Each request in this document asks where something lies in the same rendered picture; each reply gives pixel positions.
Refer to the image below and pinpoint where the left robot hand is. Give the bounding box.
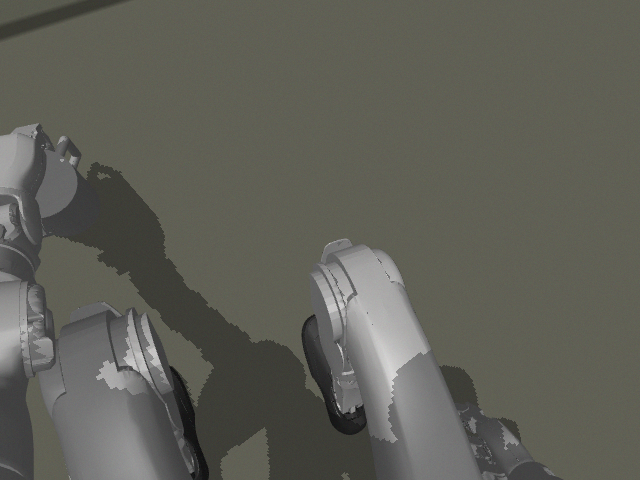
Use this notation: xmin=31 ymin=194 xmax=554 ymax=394
xmin=0 ymin=123 xmax=56 ymax=238

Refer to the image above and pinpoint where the mug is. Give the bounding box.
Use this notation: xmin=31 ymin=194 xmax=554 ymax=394
xmin=35 ymin=136 xmax=100 ymax=236

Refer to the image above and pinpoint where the right robot arm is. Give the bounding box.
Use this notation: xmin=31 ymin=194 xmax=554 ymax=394
xmin=507 ymin=462 xmax=563 ymax=480

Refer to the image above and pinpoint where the left robot arm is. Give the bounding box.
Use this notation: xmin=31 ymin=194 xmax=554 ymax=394
xmin=0 ymin=188 xmax=56 ymax=480

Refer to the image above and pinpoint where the right robot hand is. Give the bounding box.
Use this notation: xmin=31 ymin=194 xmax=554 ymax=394
xmin=455 ymin=402 xmax=535 ymax=480

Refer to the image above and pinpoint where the right robot foot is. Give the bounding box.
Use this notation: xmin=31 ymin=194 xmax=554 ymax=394
xmin=302 ymin=314 xmax=367 ymax=435

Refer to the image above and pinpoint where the left robot foot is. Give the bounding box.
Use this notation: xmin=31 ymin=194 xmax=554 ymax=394
xmin=169 ymin=366 xmax=209 ymax=480

